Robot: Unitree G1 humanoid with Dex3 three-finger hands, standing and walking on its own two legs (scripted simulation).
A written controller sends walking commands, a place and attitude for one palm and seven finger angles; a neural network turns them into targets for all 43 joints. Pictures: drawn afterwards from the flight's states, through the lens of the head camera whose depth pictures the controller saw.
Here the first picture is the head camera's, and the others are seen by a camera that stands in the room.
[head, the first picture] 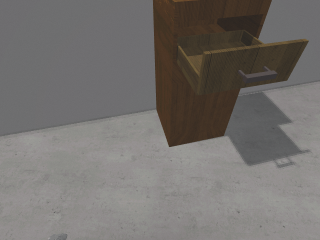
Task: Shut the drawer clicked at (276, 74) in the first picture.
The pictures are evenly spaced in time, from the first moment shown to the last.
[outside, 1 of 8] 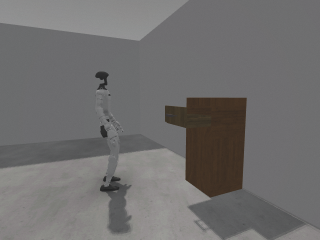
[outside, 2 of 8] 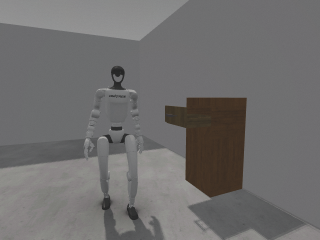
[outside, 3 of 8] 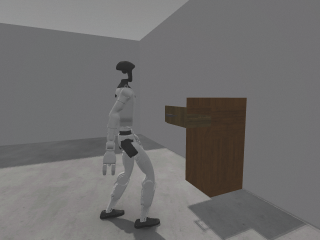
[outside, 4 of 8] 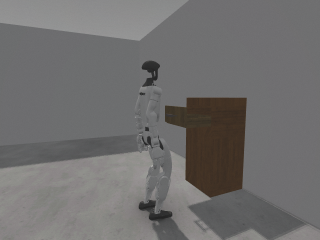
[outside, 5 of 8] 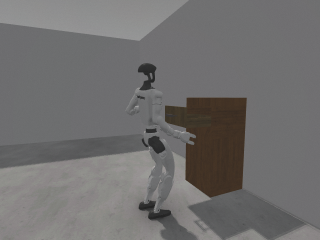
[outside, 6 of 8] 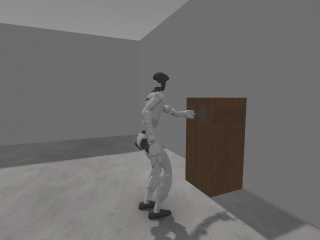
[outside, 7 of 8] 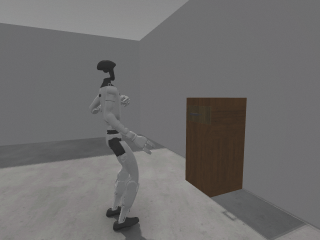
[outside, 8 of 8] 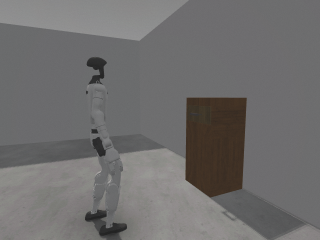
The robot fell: no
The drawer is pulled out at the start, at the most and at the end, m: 0.30 0.30 0.00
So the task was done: yes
